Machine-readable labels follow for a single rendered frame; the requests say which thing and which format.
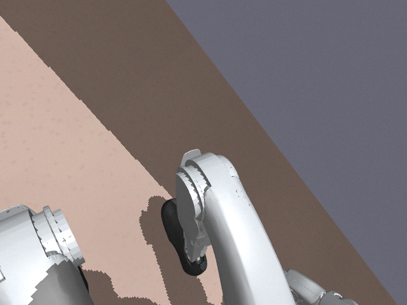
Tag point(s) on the right robot arm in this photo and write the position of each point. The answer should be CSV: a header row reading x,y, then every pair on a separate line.
x,y
333,298

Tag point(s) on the left robot foot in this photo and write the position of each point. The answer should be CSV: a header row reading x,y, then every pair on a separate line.
x,y
83,277

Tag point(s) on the right robot foot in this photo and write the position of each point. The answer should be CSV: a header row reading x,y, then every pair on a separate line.
x,y
175,235

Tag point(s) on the right robot hand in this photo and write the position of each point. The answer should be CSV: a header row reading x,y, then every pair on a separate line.
x,y
305,290

